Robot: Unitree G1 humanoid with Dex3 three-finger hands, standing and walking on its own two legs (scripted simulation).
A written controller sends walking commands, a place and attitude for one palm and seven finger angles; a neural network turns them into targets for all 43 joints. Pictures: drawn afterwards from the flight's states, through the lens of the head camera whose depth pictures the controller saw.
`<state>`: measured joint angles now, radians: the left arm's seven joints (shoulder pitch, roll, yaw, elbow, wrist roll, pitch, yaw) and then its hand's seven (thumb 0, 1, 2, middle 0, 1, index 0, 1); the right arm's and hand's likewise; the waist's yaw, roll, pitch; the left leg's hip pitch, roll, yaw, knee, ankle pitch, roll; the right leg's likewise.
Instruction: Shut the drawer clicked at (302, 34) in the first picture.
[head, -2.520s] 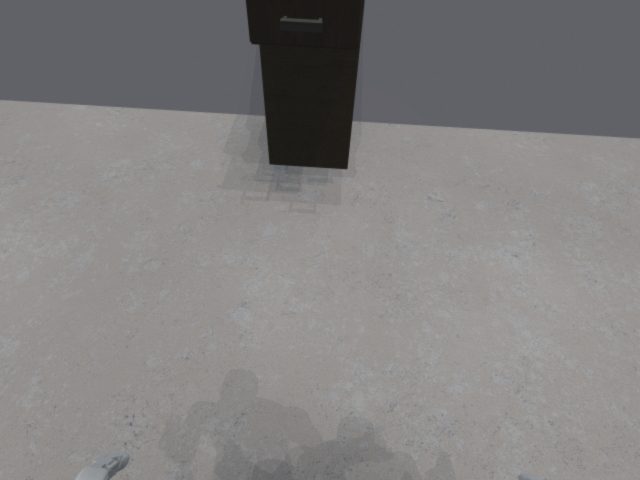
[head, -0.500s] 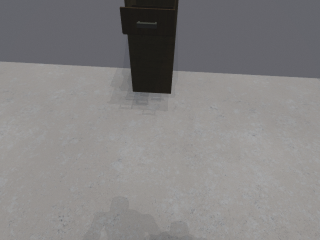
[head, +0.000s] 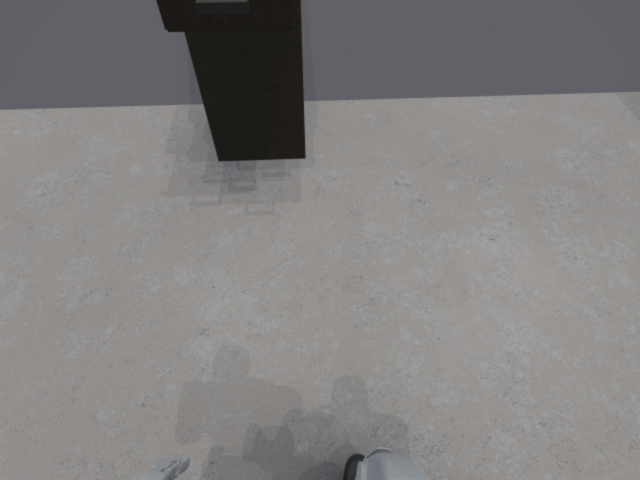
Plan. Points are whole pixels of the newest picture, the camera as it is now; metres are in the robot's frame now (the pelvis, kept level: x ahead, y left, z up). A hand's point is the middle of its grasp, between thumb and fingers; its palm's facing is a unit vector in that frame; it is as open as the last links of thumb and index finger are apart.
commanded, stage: walk to a spot facing it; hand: left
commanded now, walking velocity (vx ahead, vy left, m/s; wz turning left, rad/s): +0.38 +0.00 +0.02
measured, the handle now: (223, 2) +1.17 +0.27 +0.05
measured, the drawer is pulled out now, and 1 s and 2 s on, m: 0.28 0.28 0.28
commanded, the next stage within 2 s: turn to face it in 1.02 s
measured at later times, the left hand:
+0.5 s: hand out of the picture +0.11 +0.18 -0.16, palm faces +0.20 -0.97 -0.13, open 7.4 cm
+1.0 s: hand (222, 246) +0.53 +0.20 -0.14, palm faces -0.10 -0.97 -0.21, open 7.4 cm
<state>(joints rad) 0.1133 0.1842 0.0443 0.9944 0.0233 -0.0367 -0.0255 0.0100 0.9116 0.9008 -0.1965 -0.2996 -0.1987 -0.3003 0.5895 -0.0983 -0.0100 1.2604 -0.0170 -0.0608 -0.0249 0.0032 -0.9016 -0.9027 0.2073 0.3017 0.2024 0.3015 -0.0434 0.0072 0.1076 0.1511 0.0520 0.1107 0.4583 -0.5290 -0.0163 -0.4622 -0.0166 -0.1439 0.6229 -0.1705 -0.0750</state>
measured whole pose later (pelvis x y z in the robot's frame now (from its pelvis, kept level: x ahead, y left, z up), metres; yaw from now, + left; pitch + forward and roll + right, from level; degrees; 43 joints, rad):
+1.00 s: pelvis +0.41 +0.03 +0.01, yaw -5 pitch -1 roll +1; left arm 0.12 0.18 0.06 1.01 0.03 -0.01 -0.03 0.01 0.91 0.90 -0.19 -0.30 -0.20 -0.30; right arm 0.46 -0.14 -0.03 1.17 -0.03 -0.06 -0.01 0.00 -0.91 -0.90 0.20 0.30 0.20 0.30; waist -0.05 0.01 0.07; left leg 0.10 0.07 0.31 0.39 -0.44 -0.05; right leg -0.49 -0.07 -0.13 0.65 -0.20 -0.04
